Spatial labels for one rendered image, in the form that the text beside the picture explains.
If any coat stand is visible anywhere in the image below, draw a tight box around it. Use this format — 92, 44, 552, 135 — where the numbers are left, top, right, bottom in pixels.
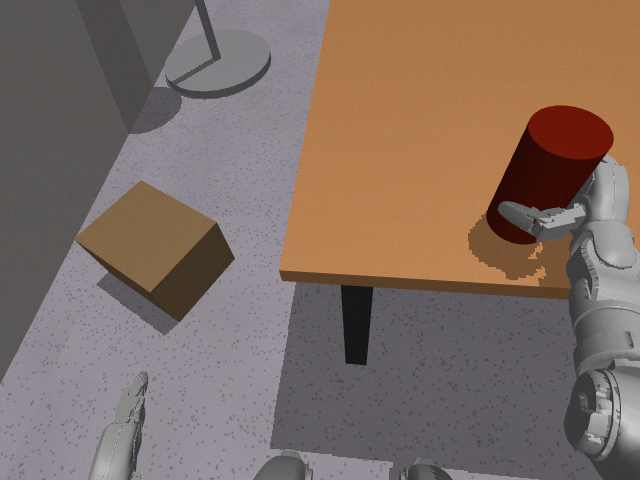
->
164, 0, 271, 99

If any left robot hand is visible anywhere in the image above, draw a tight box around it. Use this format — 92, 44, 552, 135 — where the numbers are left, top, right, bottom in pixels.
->
88, 371, 148, 480

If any right robot arm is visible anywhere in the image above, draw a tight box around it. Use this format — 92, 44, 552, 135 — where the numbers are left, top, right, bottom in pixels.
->
564, 221, 640, 480

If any right robot hand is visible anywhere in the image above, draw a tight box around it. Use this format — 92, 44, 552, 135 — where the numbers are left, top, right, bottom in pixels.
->
498, 154, 630, 243

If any table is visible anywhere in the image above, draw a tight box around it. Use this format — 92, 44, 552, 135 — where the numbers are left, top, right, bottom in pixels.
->
279, 0, 640, 365

